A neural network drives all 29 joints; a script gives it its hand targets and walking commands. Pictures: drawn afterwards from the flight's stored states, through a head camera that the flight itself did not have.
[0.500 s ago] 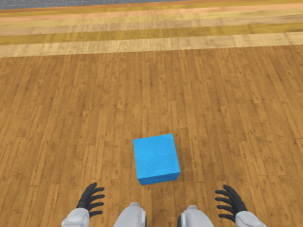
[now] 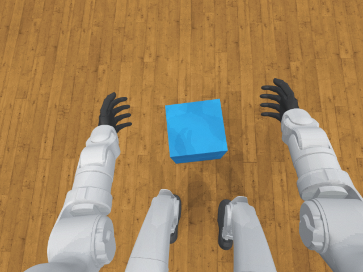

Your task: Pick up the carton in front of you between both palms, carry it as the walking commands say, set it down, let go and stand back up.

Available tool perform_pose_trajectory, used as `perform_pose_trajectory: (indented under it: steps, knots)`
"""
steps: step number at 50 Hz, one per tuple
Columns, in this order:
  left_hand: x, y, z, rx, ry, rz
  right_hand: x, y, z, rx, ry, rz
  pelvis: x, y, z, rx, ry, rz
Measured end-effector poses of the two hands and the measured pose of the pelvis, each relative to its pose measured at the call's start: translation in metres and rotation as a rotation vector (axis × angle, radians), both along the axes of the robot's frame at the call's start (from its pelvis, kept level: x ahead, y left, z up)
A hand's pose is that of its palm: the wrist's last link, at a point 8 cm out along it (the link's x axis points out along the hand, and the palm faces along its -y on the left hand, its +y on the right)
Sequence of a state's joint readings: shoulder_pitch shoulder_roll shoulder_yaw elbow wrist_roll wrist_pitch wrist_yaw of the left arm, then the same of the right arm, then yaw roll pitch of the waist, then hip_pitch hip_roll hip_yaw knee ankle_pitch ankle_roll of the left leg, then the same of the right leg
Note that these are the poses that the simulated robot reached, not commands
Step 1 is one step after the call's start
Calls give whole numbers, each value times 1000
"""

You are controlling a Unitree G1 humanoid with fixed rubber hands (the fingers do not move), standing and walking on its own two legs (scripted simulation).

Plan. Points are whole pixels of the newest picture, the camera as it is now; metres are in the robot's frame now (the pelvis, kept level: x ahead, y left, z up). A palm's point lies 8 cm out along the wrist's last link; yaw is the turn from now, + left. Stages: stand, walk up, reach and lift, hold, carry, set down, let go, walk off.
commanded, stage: reach and lift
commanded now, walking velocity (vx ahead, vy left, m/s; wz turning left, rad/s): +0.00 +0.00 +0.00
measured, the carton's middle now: (195, 134) +0.49 +0.04 -0.53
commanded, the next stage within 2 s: none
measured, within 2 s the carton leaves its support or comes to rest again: leaves its support in 2.00 s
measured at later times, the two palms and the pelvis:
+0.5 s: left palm (124, 106) +0.47 +0.23 -0.17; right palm (268, 90) +0.54 -0.15 -0.17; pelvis +0.02 +0.00 -0.05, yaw +1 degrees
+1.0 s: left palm (146, 132) +0.46 +0.23 -0.41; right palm (246, 121) +0.52 -0.14 -0.41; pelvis -0.04 +0.00 -0.25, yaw +1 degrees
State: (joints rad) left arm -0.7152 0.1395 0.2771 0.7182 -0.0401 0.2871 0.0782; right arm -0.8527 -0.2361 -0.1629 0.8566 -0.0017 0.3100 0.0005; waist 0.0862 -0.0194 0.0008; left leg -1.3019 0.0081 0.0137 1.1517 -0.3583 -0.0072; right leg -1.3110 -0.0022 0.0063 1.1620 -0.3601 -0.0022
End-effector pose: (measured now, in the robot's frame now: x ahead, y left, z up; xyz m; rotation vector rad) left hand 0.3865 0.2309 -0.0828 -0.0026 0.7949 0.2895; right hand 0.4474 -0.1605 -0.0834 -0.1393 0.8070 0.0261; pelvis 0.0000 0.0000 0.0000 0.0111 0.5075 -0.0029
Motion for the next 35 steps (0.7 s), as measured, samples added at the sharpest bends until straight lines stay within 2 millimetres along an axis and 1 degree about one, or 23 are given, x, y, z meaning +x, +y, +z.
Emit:
perform_pose_trajectory:
  steps: [7, 11, 15, 18, 20, 23, 26, 30, 35]
  knots:
    - [47, 3, -11, 9, -97, 34, 57, 7, -10, 12, -89, 13, -3, -2, -14, 5, 121, -4]
    - [68, 4, -17, 16, -139, 37, 83, 10, -16, 16, -131, 25, 1, -3, -17, 8, 184, -3]
    - [79, 5, -24, 19, -156, 31, 96, 11, -26, 17, -148, 34, 9, -3, -16, 10, 242, -1]
    - [82, 6, -35, 16, -154, 29, 99, 11, -38, 23, -146, 33, 15, -4, -18, 11, 286, 0]
    - [83, 5, -45, 14, -147, 29, 99, 11, -49, 27, -141, 29, 19, -4, -22, 11, 314, 1]
    - [83, 4, -66, 13, -133, 27, 97, 13, -71, 29, -130, 23, 22, -4, -35, 12, 354, 2]
    - [81, 2, -96, 12, -113, 24, 91, 14, -102, 27, -115, 17, 22, -4, -56, 14, 386, 3]
    - [75, 1, -145, 12, -90, 25, 82, 14, -154, 24, -102, 7, 17, -3, -90, 17, 415, 5]
    - [69, 3, -206, 21, -92, 24, 73, 13, -217, 20, -115, -1, 3, -3, -141, 17, 407, 7]
